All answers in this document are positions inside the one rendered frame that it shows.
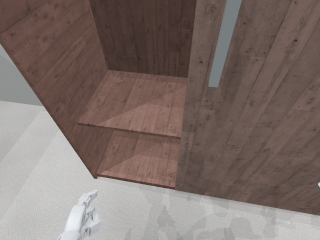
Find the robot left forearm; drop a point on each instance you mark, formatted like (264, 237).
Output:
(70, 235)

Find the robot left hand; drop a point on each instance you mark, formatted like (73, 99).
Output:
(77, 219)

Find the handle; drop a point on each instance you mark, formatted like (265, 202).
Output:
(225, 34)

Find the wardrobe door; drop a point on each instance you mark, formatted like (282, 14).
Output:
(256, 137)

